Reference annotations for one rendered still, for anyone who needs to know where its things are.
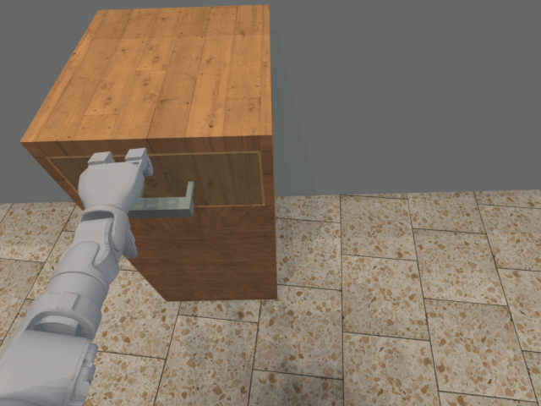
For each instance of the drawer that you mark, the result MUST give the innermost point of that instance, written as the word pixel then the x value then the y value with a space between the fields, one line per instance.
pixel 220 178

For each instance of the left robot hand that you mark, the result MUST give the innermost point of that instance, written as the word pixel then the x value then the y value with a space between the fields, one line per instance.
pixel 116 184

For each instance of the left robot upper arm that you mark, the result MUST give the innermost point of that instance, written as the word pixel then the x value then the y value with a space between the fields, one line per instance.
pixel 48 369

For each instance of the handle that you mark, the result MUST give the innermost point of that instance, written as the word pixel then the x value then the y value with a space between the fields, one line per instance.
pixel 164 207

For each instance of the cabinet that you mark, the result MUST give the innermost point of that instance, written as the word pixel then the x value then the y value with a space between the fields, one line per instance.
pixel 175 80

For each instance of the robot left forearm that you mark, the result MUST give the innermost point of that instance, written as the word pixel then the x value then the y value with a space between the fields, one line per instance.
pixel 71 304

